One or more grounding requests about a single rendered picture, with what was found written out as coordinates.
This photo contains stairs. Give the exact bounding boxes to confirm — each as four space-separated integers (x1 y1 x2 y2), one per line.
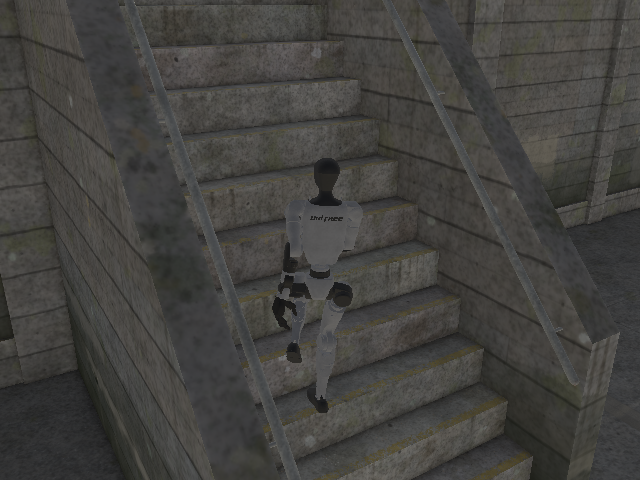
118 0 533 480

